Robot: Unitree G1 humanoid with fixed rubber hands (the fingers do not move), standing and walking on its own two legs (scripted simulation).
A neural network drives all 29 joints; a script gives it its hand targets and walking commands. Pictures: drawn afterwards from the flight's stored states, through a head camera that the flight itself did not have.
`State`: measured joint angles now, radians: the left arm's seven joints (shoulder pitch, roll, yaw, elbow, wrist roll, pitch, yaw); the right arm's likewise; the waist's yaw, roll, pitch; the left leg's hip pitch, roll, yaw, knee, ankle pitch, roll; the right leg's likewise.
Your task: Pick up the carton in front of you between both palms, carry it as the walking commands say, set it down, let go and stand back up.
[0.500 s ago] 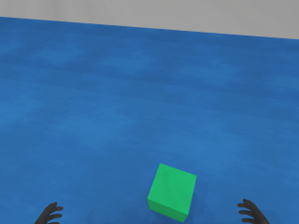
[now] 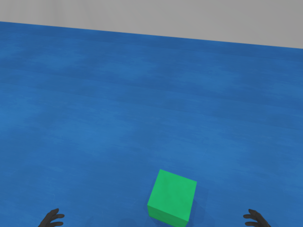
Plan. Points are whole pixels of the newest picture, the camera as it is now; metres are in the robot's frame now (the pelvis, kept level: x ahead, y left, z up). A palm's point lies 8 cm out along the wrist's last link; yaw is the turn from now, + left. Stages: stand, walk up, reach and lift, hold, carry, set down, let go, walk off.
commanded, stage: stand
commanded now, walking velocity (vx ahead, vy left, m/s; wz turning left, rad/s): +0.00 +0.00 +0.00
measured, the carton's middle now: (171, 199) +0.36 -0.09 -0.65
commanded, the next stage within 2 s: none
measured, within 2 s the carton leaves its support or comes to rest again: neither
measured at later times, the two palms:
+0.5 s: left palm out of the picture +0.08 +0.31 -0.09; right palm out of the picture +0.07 -0.30 -0.11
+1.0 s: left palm out of the picture +0.08 +0.31 -0.09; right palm out of the picture +0.06 -0.30 -0.11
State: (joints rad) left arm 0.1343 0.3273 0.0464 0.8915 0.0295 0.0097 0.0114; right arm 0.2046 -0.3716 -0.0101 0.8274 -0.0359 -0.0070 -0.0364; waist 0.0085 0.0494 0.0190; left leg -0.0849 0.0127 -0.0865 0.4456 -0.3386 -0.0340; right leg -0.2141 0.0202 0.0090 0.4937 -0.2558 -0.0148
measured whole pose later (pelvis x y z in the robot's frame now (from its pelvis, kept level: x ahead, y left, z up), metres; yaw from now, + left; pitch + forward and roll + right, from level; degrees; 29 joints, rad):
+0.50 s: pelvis -0.02 +0.00 +0.00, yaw -1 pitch -2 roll +0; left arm 0.12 0.36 0.03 0.99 0.02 0.00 0.00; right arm 0.20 -0.39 -0.01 0.93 -0.03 -0.02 -0.02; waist 0.01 0.04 0.03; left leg -0.07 0.01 -0.07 0.39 -0.29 -0.03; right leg -0.20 0.02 0.03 0.44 -0.20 -0.01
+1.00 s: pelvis -0.02 +0.01 +0.01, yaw -2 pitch -2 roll +0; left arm 0.10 0.38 0.01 1.04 0.01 0.00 0.00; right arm 0.16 -0.40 0.00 0.98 -0.02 -0.01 -0.02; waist 0.01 0.03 0.03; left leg -0.06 0.01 -0.05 0.37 -0.27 -0.03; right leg -0.20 0.02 0.05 0.41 -0.18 0.00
